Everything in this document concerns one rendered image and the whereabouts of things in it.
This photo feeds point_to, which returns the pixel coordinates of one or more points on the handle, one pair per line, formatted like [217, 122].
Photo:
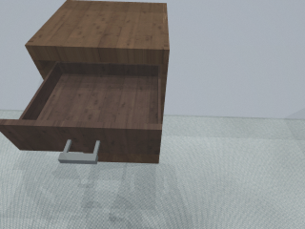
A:
[79, 158]

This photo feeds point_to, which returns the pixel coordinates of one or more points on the drawer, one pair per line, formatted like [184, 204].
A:
[118, 104]

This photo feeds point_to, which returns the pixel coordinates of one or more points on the cabinet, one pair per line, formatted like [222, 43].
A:
[106, 32]

